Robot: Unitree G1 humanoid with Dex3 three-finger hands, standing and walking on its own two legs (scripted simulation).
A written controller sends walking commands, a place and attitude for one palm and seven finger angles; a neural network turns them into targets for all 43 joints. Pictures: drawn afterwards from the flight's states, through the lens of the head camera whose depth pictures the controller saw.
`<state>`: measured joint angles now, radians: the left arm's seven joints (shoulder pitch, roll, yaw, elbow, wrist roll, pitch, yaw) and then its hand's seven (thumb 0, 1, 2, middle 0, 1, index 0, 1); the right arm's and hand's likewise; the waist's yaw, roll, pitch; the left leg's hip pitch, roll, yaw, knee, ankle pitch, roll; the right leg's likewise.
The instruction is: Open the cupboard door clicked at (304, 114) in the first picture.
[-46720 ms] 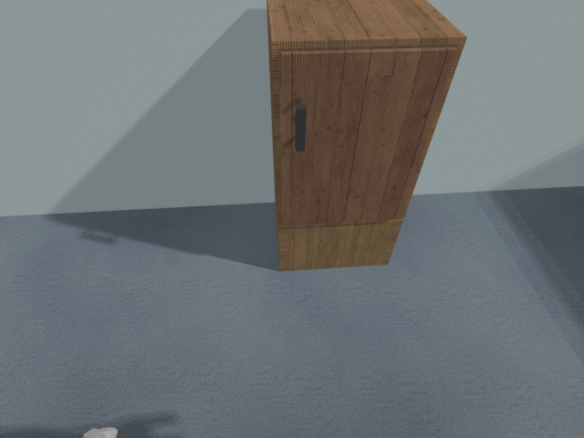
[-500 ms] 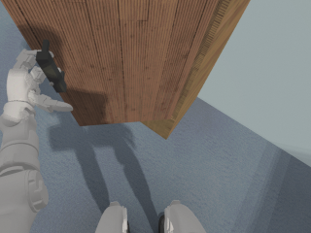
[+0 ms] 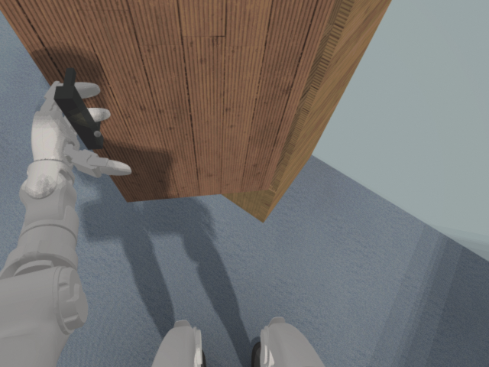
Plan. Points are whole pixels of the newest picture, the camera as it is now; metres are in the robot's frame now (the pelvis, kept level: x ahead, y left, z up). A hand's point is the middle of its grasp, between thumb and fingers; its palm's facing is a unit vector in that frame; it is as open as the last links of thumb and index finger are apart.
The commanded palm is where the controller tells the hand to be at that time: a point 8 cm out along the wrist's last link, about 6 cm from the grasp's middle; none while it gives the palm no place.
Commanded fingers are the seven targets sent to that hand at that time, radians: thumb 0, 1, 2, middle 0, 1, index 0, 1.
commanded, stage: slide the fingers in behind the handle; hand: left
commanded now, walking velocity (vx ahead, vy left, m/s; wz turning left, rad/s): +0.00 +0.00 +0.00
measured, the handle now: (83, 110) +0.52 +0.25 +0.05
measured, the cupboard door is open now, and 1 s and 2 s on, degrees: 43 44 73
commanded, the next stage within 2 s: close the thumb around the handle in 0.22 s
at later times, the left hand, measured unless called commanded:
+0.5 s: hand (97, 136) +0.47 +0.21 +0.05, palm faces +0.09 -1.00 -0.02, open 13.3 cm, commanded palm +0.44 +0.25 +0.05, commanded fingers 0.00 0.06 0.54 -0.34 -1.26 -0.34 -1.26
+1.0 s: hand (97, 137) +0.46 +0.21 +0.05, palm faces +0.10 -1.00 -0.02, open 5.8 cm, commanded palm +0.44 +0.25 +0.05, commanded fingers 0.00 0.90 0.90 -0.40 -1.35 -0.40 -1.35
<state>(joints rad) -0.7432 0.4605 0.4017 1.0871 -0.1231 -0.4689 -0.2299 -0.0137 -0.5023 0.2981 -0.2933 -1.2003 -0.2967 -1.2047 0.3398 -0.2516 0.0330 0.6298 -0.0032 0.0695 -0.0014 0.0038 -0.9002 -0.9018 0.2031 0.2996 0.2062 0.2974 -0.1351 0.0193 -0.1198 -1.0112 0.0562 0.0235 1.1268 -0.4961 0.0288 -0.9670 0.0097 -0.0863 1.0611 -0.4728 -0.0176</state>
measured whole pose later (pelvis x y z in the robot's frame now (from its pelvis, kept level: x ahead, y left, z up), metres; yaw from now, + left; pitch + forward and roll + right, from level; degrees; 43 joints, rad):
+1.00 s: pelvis +0.00 +0.00 +0.00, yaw +0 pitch +21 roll -3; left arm -0.73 0.43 0.37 1.08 -0.14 -0.49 -0.21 0.01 0.72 0.82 -0.37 -1.34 -0.35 -1.34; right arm 0.33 -0.26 0.02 0.65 0.00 0.06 0.00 0.00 -0.90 -0.90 0.20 0.30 0.21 0.30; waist -0.12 0.02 -0.12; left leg -1.00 0.05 0.02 1.12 -0.50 0.03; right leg -0.95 0.01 -0.09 1.06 -0.48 -0.02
